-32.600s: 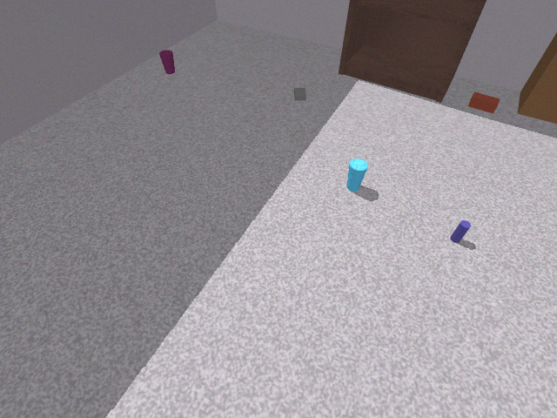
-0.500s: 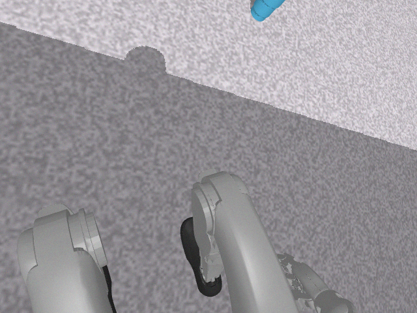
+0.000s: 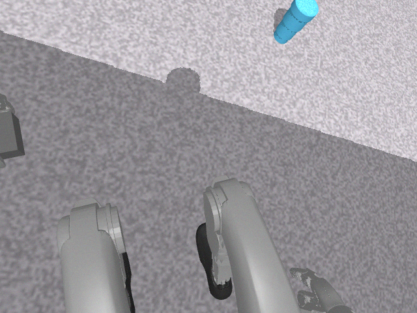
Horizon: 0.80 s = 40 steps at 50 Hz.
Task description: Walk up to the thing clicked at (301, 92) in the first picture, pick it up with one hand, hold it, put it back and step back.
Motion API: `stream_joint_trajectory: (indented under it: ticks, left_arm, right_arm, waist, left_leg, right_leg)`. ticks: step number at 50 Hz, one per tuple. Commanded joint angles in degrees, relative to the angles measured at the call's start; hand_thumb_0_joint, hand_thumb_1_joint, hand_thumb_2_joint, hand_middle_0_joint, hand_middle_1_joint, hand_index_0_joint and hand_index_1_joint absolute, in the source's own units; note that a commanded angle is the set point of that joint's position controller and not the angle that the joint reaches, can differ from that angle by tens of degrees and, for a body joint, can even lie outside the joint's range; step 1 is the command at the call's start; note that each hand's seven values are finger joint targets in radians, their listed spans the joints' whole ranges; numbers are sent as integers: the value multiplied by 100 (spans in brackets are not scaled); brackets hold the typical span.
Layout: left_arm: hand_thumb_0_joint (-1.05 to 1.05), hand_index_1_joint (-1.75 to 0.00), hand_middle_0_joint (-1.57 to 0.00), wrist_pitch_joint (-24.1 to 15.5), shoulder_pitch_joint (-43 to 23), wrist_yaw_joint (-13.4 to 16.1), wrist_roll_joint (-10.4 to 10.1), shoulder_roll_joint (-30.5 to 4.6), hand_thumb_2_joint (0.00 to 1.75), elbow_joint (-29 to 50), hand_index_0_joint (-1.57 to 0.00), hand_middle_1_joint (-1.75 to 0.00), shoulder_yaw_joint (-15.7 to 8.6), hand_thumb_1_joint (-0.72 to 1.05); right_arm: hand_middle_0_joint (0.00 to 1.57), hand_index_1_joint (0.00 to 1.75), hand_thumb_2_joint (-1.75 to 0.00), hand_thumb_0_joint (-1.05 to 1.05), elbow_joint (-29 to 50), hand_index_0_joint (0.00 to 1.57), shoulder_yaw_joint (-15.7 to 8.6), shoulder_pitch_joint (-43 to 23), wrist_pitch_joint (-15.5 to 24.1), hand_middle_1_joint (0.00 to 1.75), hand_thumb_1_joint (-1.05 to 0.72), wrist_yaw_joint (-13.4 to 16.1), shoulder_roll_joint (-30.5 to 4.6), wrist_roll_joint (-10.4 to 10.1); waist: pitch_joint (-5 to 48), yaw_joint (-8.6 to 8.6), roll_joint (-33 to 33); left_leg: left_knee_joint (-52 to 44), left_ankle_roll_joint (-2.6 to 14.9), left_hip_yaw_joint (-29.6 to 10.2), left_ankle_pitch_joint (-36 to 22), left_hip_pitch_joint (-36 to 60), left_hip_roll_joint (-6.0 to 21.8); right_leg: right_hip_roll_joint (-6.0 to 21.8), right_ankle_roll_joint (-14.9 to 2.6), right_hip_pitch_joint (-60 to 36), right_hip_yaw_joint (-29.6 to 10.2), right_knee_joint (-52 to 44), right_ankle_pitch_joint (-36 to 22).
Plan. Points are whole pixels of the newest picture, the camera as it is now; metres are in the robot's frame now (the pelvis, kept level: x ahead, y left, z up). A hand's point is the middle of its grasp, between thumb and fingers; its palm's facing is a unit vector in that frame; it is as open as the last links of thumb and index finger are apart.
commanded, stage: lift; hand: left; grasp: from above
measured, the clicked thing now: out of the picture +0.45 +0.35 -0.18
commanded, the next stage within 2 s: hold in 1.32 s
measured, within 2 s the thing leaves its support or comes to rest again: neither
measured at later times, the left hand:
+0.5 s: hand out of the picture +0.37 +0.32 +0.05, palm faces -0.43 -0.15 -0.89, open 10.4 cm
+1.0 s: hand out of the picture +0.33 +0.29 +0.23, palm faces -0.44 -0.13 -0.89, open 10.4 cm
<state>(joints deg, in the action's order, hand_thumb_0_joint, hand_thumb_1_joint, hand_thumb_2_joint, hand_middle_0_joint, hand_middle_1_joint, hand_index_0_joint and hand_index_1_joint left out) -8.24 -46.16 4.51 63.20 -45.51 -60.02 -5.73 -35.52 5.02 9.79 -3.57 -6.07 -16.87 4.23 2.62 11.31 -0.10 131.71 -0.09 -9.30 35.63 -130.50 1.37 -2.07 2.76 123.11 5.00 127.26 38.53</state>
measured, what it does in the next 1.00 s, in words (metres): rises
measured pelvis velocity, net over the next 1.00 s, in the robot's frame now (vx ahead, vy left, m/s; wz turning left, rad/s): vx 0.04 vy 0.01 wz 0.13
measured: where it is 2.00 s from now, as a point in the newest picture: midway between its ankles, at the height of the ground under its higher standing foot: (170, 285)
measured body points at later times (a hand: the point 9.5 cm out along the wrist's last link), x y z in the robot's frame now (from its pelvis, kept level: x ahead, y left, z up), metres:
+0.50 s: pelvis +0.00 +0.00 +0.14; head +0.17 +0.06 +0.56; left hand +0.39 +0.33 +0.11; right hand +0.16 -0.25 +0.03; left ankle +0.09 +0.13 -0.33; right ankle +0.11 -0.13 -0.33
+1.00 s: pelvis +0.04 +0.01 +0.32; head +0.11 +0.03 +0.76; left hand +0.35 +0.29 +0.28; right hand +0.17 -0.25 +0.20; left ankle +0.09 +0.13 -0.33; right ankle +0.10 -0.13 -0.33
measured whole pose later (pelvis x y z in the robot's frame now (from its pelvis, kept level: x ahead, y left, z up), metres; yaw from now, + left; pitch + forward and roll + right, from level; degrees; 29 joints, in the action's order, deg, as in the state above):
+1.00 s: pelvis +0.04 +0.01 +0.32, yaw +8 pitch +16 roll -3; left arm 0.1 -19.3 8.3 57.8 -24.8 -47.3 9.1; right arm -42.7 -1.0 13.0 1.2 2.9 -13.9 -2.2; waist 7.7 4.0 -2.2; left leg 67.9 0.1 -1.5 26.1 -58.1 2.7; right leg -0.6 1.8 54.3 0.4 65.1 27.0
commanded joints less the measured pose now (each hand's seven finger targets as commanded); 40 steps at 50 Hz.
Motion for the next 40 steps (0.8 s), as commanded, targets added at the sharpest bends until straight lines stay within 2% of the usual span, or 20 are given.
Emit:
stream_joint_trajectory:
  ticks: [1,5,6,8,9,11,12,14,16,20,23,24,28,30,31,33,35,37,38,40]
  left_arm:
    - [0,-46,-114,48,-1767,136,-260,-1843,54,1679,-117,-49,-380,85]
    - [0,-49,-110,54,-1389,53,-394,-1602,54,1896,-114,-53,-300,83]
    - [0,-50,-108,59,-1322,31,-415,-1491,54,1966,-113,-55,-203,81]
    - [0,-50,-107,71,-1165,-12,-464,-1588,54,2211,-111,-55,-307,81]
    - [0,-51,-106,81,-1160,-43,-520,-1409,52,2311,-111,-56,-219,81]
    - [0,-54,-104,121,-932,-56,-635,-1350,53,2402,-109,-60,-220,79]
    - [0,-53,-103,140,-866,-56,-673,-1302,52,2592,-109,-59,-204,79]
    - [0,-55,-105,185,-735,-61,-712,-1218,55,2916,-110,-60,-184,81]
    - [0,-53,-107,271,-397,-106,-754,-1052,57,2901,-112,-58,-126,81]
    - [0,-54,-104,375,-104,-149,-790,-978,57,3440,-108,-59,-98,77]
    - [0,-55,-105,482,335,-145,-859,-708,59,3475,-109,-59,-49,79]
    - [0,-55,-105,511,382,-125,-857,-570,59,3617,-109,-59,55,78]
    - [0,-56,-104,627,728,-27,-799,-408,60,3568,-108,-60,90,77]
    - [0,-56,-103,650,782,9,-751,-172,59,3578,-107,-60,291,76]
    - [0,-57,-102,670,950,62,-754,-219,59,3468,-106,-61,182,76]
    - [0,-58,-101,674,881,111,-757,100,60,3446,-105,-63,444,75]
    - [0,-58,-101,671,878,186,-684,41,60,3281,-105,-63,419,74]
    - [0,-58,-99,659,898,256,-691,232,59,3077,-103,-63,544,72]
    - [0,-59,-99,665,877,289,-663,456,58,3010,-104,-64,727,73]
    - [0,-60,-98,681,1010,386,-654,441,58,2764,-102,-65,684,71]
  right_arm:
    - [20,30,-90,0,145,20,-685,981,26,30,-89,162,-1322,-96]
    - [20,30,-89,0,165,20,-790,897,33,30,-89,243,-1220,-218]
    - [20,30,-89,0,195,20,-780,900,41,30,-89,264,-1172,-238]
    - [20,30,-89,0,199,20,-834,858,51,30,-88,321,-1179,-289]
    - [20,30,-89,0,215,20,-861,830,66,30,-89,352,-1147,-301]
    - [20,30,-89,0,224,20,-859,795,88,30,-89,407,-1100,-339]
    - [20,30,-89,0,242,20,-874,774,99,30,-88,438,-1077,-353]
    - [20,30,-89,0,266,20,-896,730,118,30,-88,483,-1056,-391]
    - [20,30,-89,0,216,20,-916,668,126,30,-88,532,-1037,-420]
    - [20,30,-89,0,262,20,-897,579,129,30,-88,648,-931,-472]
    - [20,30,-89,0,239,20,-907,440,158,30,-88,718,-898,-505]
    - [20,30,-89,0,250,20,-902,405,165,30,-88,738,-864,-521]
    - [20,30,-89,0,129,20,-878,317,223,30,-88,807,-769,-560]
    - [20,30,-89,0,102,20,-869,316,267,30,-88,843,-723,-580]
    - [20,30,-89,0,83,20,-870,287,290,30,-88,860,-721,-597]
    - [20,30,-89,0,33,20,-859,311,357,30,-88,897,-651,-598]
    - [20,30,-89,0,-13,20,-854,306,425,30,-88,929,-654,-623]
    - [20,30,-89,0,-71,20,-864,304,502,30,-88,942,-629,-627]
    - [20,30,-89,0,-84,20,-864,333,535,30,-88,950,-589,-633]
    - [20,30,-89,0,-129,20,-895,357,589,30,-89,958,-599,-640]
  waist:
    - [4554,-219,-2170]
    - [4510,-326,-1893]
    - [4448,-298,-1868]
    - [4595,-413,-1754]
    - [4513,-369,-1708]
    - [4361,-399,-1513]
    - [4489,-435,-1434]
    - [4560,-476,-1622]
    - [4444,-516,-1471]
    - [4358,-567,-1437]
    - [4174,-644,-1372]
    - [4131,-619,-1411]
    - [3770,-646,-1219]
    - [3597,-622,-1174]
    - [3508,-699,-1059]
    - [3127,-558,-961]
    - [2936,-635,-930]
    - [2783,-637,-810]
    - [2735,-573,-744]
    - [2572,-642,-751]
  left_leg:
    - [-1884,146,489,-689,3938,-43]
    - [-2307,195,491,-346,4040,-38]
    - [-2395,197,511,-283,4030,-50]
    - [-2630,201,444,-257,4311,-28]
    - [-2746,207,447,-182,4389,-22]
    - [-2910,218,465,-178,4491,-25]
    - [-2996,212,482,-240,4682,-20]
    - [-3287,193,460,-329,4994,-13]
    - [-3532,187,397,-462,5342,29]
    - [-4080,181,475,-505,5805,22]
    - [-4627,150,382,-483,6355,62]
    - [-4798,136,377,-466,6533,73]
    - [-5302,127,440,-629,6967,52]
    - [-5594,112,474,-637,7227,41]
    - [-5774,101,452,-583,7347,43]
    - [-6021,98,518,-506,7403,18]
    - [-6351,89,513,-392,7610,-4]
    - [-6554,77,539,-457,7822,-14]
    - [-6618,68,580,-603,7948,-26]
    - [-6850,51,617,-716,8145,-35]
  right_leg:
    - [-119,-519,-1784,276,-1562,-1007]
    - [-112,-485,-1978,182,-1876,-853]
    - [-120,-480,-2103,164,-1988,-805]
    - [-109,-474,-2279,154,-2109,-813]
    - [-95,-461,-2316,133,-2239,-772]
    - [-87,-440,-2563,104,-2496,-751]
    - [-90,-440,-2727,84,-2627,-778]
    - [-62,-431,-2976,64,-2757,-891]
    - [-62,-410,-3153,76,-2943,-993]
    - [-60,-394,-3848,-10,-3538,-1033]
    - [-54,-377,-4164,-17,-3897,-1017]
    - [-61,-379,-4313,-19,-4048,-1018]
    - [-53,-375,-4932,-111,-4649,-1106]
    - [-66,-384,-5268,-145,-4984,-1112]
    - [-70,-387,-5452,-157,-5134,-1084]
    - [-67,-382,-5724,-234,-5536,-1018]
    - [-68,-390,-5986,-284,-5821,-924]
    - [-67,-393,-6253,-344,-6125,-931]
    - [-67,-399,-6374,-371,-6273,-1018]
    - [-58,-389,-6633,-422,-6556,-1069]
